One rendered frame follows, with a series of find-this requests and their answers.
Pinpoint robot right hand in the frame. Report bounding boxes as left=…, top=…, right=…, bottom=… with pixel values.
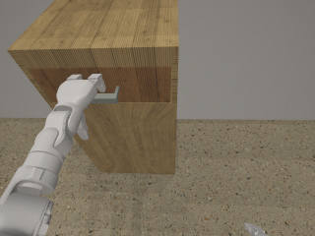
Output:
left=244, top=222, right=269, bottom=236

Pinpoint handle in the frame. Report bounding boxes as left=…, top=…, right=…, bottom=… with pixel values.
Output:
left=90, top=86, right=120, bottom=104

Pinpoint cabinet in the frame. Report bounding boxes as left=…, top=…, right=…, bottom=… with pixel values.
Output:
left=7, top=0, right=179, bottom=175

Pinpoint drawer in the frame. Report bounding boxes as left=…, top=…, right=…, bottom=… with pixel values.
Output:
left=29, top=66, right=171, bottom=102

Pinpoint robot left hand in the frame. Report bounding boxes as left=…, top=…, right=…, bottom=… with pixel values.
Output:
left=56, top=74, right=106, bottom=141

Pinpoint left robot upper arm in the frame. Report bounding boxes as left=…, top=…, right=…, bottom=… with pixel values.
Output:
left=0, top=191, right=54, bottom=236

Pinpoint left robot forearm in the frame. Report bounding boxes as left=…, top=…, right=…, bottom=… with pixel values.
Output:
left=0, top=102, right=83, bottom=209

